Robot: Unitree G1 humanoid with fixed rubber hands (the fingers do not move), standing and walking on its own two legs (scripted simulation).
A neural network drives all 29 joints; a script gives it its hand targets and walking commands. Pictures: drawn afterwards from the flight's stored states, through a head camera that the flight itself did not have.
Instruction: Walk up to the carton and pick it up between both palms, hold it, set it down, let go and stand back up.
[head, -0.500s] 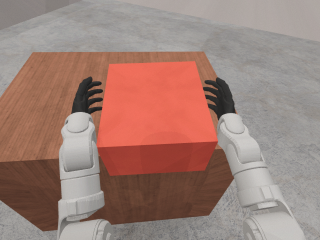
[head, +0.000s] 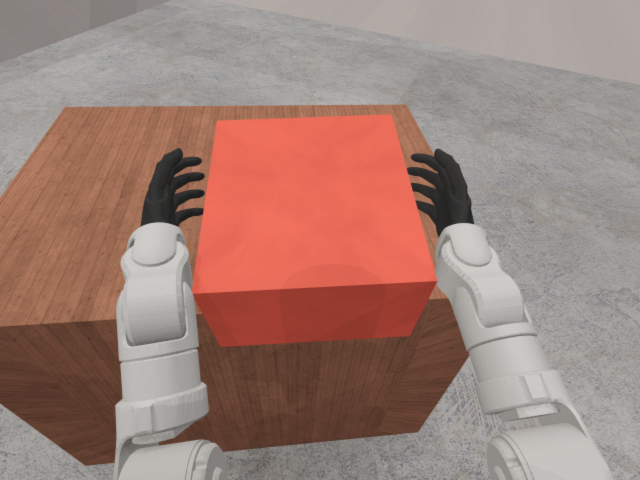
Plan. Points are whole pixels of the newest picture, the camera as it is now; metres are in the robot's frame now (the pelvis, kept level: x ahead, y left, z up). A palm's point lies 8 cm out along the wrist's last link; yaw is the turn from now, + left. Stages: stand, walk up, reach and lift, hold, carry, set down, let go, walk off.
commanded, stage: hold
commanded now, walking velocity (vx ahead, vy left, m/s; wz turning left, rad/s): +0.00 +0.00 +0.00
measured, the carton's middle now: (310, 225) +0.40 +0.00 +0.12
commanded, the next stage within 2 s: none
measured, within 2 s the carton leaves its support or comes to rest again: neither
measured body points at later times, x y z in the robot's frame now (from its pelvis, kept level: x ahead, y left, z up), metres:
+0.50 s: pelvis +0.00 +0.00 +0.00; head -0.03 +0.03 +0.45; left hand +0.37 +0.17 +0.18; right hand +0.36 -0.16 +0.17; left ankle +0.02 +0.13 -0.75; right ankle +0.00 -0.11 -0.75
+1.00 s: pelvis +0.00 +0.00 +0.00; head -0.02 +0.03 +0.45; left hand +0.37 +0.17 +0.17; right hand +0.36 -0.16 +0.16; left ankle +0.02 +0.13 -0.75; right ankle +0.00 -0.11 -0.75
